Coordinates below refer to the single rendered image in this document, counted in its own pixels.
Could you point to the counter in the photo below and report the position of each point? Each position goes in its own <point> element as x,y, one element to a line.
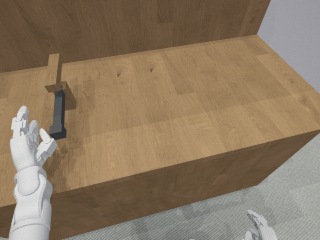
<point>167,103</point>

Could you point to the left robot forearm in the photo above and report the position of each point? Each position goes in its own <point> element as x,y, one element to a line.
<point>32,215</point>

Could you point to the right robot hand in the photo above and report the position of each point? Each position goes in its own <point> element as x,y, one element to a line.
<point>264,231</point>

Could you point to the left robot hand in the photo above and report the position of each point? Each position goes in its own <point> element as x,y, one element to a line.
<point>23,144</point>

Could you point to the tap lever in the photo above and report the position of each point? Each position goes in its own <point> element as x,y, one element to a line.
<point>57,130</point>

